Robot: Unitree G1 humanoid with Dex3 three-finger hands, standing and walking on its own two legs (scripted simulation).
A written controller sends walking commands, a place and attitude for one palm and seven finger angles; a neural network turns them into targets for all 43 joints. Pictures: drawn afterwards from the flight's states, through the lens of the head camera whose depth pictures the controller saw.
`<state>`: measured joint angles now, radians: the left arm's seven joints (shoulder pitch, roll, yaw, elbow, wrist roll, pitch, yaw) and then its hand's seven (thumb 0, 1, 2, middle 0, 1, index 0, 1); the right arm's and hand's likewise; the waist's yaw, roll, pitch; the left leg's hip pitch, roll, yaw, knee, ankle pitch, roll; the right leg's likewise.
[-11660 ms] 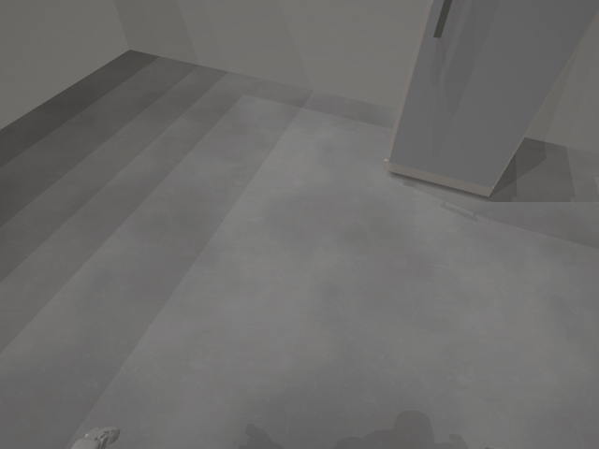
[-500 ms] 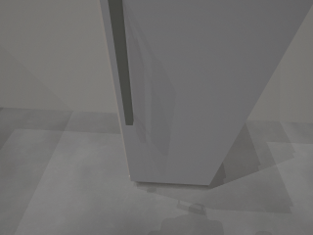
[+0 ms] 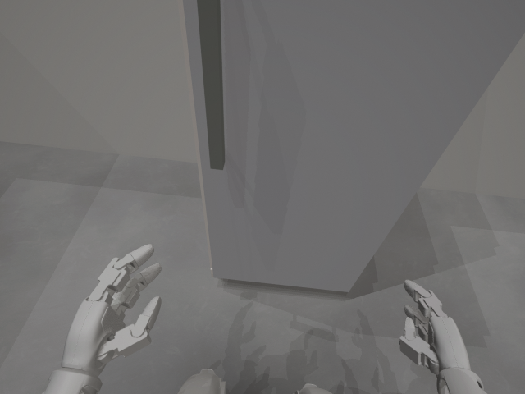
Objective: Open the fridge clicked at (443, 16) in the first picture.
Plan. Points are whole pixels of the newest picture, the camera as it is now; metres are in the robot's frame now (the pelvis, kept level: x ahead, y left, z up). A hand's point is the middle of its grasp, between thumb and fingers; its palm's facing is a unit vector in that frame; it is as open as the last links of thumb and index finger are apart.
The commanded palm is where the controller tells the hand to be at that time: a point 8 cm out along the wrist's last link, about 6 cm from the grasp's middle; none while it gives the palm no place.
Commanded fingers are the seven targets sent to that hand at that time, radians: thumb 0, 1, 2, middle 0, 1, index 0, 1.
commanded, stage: raise the hand to about handle height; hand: left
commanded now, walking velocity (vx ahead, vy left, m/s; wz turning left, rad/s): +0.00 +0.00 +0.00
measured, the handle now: (214, 62) +0.55 +0.12 +0.22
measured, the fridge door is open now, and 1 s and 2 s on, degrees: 0 0 0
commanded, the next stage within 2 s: move the hooked fingers beside the handle in 1.72 s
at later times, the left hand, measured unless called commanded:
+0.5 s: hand (96, 279) +0.24 +0.23 +0.10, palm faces +0.02 -1.00 -0.06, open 11.3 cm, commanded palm +0.21 +0.28 +0.11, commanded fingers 0.00 -0.15 0.45 -0.28 -0.98 -0.28 -0.98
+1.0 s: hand (50, 223) +0.27 +0.27 +0.16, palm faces +0.04 -1.00 -0.05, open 13.8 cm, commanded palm +0.24 +0.32 +0.17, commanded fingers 0.00 -0.50 0.30 -0.30 -1.20 -0.30 -1.20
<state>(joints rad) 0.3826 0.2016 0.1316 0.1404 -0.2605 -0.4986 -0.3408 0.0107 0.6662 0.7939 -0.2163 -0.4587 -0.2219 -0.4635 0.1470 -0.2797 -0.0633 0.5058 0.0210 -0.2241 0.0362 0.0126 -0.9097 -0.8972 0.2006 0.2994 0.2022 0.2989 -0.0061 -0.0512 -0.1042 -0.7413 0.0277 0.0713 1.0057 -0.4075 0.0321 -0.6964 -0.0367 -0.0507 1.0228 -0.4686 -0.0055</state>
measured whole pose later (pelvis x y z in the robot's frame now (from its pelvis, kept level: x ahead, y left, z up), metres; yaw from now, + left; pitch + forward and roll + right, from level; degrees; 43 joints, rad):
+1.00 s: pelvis +0.03 +0.01 +0.05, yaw +2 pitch +2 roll -2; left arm 0.10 0.40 0.38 0.13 -0.37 -0.10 -0.46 0.00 -0.45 0.32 -0.30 -1.17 -0.30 -1.17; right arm 0.22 -0.24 0.07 0.57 0.06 -0.25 -0.08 0.01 -0.90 -0.90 0.20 0.30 0.21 0.30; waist 0.04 0.03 -0.04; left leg -0.42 0.02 0.03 0.71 -0.32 0.03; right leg -0.33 -0.02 -0.10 0.64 -0.35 0.00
